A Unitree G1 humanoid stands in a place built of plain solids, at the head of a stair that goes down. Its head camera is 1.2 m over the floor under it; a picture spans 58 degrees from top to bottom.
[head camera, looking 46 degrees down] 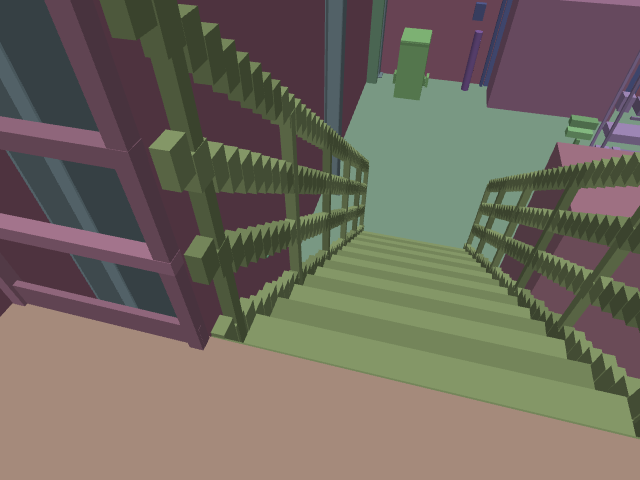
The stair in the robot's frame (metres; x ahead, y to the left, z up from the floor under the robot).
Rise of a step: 0.18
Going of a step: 0.22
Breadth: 1.38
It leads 15 degrees to the right of straight ahead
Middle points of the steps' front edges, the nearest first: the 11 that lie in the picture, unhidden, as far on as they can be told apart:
0.56 -0.33 0.00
0.78 -0.38 -0.18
0.99 -0.44 -0.36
1.21 -0.49 -0.54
1.42 -0.55 -0.72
1.64 -0.61 -0.90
1.85 -0.66 -1.08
2.07 -0.72 -1.26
2.28 -0.77 -1.44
2.50 -0.83 -1.63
2.71 -0.89 -1.81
